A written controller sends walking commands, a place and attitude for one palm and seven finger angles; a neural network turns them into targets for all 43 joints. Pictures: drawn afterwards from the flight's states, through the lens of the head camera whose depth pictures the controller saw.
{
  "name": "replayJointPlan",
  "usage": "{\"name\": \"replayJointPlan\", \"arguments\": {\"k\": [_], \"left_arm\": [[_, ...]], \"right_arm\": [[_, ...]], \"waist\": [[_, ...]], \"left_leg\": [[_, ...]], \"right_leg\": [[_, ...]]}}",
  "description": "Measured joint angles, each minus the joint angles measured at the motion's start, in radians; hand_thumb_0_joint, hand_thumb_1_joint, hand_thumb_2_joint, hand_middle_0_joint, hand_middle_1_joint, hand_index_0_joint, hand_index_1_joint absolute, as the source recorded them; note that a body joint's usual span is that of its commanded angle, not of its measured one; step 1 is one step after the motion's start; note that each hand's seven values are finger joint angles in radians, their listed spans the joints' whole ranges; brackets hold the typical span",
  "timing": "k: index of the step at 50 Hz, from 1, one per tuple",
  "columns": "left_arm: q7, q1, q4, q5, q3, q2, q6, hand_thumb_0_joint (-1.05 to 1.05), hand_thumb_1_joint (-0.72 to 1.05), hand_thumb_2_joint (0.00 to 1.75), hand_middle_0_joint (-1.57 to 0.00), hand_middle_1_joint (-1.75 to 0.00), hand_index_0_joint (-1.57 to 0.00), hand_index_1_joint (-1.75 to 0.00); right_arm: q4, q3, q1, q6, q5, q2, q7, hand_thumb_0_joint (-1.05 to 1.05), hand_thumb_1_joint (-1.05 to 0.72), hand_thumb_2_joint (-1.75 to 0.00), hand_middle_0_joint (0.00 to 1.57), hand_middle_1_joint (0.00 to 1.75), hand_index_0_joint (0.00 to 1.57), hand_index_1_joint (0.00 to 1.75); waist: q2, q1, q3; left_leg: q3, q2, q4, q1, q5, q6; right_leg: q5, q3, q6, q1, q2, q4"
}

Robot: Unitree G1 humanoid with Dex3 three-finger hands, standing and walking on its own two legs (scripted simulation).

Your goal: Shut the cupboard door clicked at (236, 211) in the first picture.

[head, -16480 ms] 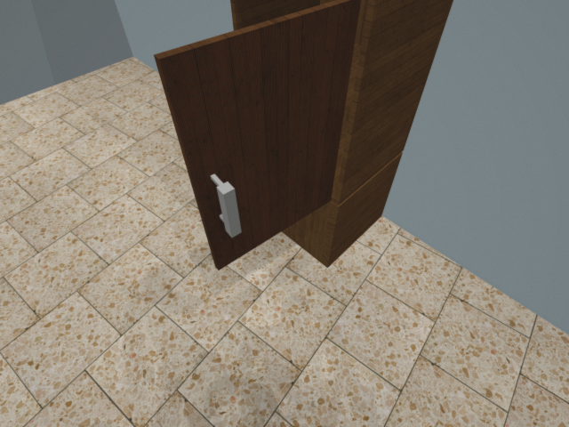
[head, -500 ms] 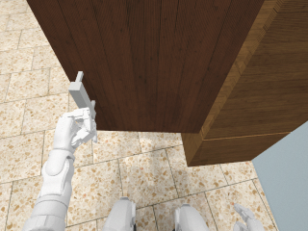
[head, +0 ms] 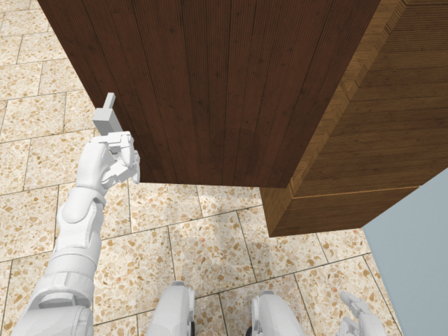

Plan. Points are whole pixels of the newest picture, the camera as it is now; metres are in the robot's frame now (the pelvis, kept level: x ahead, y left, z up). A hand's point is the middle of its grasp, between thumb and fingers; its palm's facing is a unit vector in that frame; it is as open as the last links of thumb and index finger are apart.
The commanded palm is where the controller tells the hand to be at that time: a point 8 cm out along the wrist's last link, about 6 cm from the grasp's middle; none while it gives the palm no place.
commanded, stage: push the door shut along its arc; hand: left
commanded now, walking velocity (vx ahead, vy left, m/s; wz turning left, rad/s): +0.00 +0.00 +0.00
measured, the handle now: (119, 131) +0.47 +0.22 +0.04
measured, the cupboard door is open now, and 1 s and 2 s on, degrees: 82 68 58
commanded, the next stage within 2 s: pull the fist back off the door in 1.56 s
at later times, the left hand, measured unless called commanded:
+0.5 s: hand (145, 142) +0.45 +0.16 +0.05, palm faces -0.23 -0.97 -0.03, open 3.1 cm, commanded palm +0.45 +0.20 +0.05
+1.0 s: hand (172, 115) +0.51 +0.12 +0.05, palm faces -0.35 -0.94 -0.03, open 3.1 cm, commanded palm +0.51 +0.16 +0.05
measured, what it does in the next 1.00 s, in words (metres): stands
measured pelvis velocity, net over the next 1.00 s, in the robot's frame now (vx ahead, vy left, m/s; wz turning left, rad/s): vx -0.01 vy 0.01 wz -0.04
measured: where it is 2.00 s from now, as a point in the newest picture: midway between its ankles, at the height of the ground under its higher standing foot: outside the picture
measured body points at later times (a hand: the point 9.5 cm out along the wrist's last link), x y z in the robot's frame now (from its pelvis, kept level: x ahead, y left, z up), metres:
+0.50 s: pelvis -0.01 +0.01 -0.01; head +0.11 +0.03 +0.42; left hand +0.45 +0.22 +0.05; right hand +0.06 -0.25 -0.13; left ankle +0.06 +0.13 -0.62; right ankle +0.02 -0.12 -0.62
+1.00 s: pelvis -0.01 +0.01 -0.03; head +0.14 +0.02 +0.39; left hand +0.53 +0.17 +0.05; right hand +0.01 -0.26 -0.14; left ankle +0.06 +0.13 -0.62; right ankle +0.02 -0.12 -0.62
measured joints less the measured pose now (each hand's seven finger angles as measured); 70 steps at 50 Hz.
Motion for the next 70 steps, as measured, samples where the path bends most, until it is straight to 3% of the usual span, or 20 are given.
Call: {"name": "replayJointPlan", "arguments": {"k": [9,17,33,48,57,70], "left_arm": [[-0.062,-0.101,0.093,-0.009,0.021,0.042,0.015,0.02,0.9,0.9,-1.31,-1.5,-1.31,-1.5],[-0.074,-0.221,0.205,0.008,0.01,0.07,0.006,0.02,0.9,0.9,-1.31,-1.5,-1.32,-1.5],[-0.077,-0.418,0.366,0.075,0.012,0.109,0.026,0.02,0.9,0.9,-1.3,-1.5,-1.3,-1.5],[-0.142,-0.554,0.411,0.102,0.058,0.189,0.092,0.02,0.9,0.9,-1.3,-1.5,-1.3,-1.5],[-0.159,-0.601,0.425,0.118,0.065,0.207,0.127,0.01,0.9,0.91,-1.3,-1.5,-1.3,-1.5],[-0.179,-0.727,0.483,0.128,-0.001,0.243,0.173,0.02,0.93,0.96,-1.3,-1.5,-1.3,-1.5]], "right_arm": [[0.017,-0.002,0.033,0.009,0.006,-0.008,0.006,0.01,-0.9,-0.9,0.2,0.3,0.2,0.3],[0.043,0.001,0.056,0.007,0.005,-0.011,0.009,0.01,-0.9,-0.9,0.2,0.3,0.2,0.3],[0.045,0.016,0.073,0.003,-0.007,-0.009,0.028,0.01,-0.9,-0.9,0.2,0.3,0.2,0.3],[0.041,0.024,0.099,0.002,-0.012,-0.015,0.031,0.0,-0.9,-0.9,0.2,0.3,0.2,0.3],[0.039,0.026,0.107,0.004,-0.018,-0.012,0.033,0.0,-0.9,-0.9,0.2,0.3,0.2,0.3],[0.064,0.031,0.088,-0.032,-0.029,-0.015,0.016,0.0,-0.9,-0.9,0.2,0.3,0.2,0.3]], "waist": [[0.005,-0.015,0.002],[0.005,-0.028,0.005],[0.013,-0.091,0.005],[0.027,-0.14,0.012],[0.033,-0.153,0.014],[0.026,-0.164,0.019]], "left_leg": [[-0.001,0.0,0.019,-0.035,0.0,0.007],[-0.007,-0.006,0.034,-0.074,0.008,0.014],[0.0,0.001,0.062,-0.143,0.01,0.022],[-0.005,0.022,0.111,-0.221,-0.009,0.016],[-0.004,0.029,0.116,-0.234,-0.016,0.012],[-0.026,0.023,0.148,-0.289,-0.016,0.008]], "right_leg": [[0.005,0.0,0.006,-0.03,0.0,0.011],[0.012,-0.006,0.012,-0.061,-0.005,0.019],[0.022,0.003,0.019,-0.132,0.002,0.041],[0.012,0.003,0.012,-0.214,0.023,0.083],[0.008,0.005,0.008,-0.23,0.03,0.089],[0.003,-0.016,0.003,-0.274,0.028,0.115]]}}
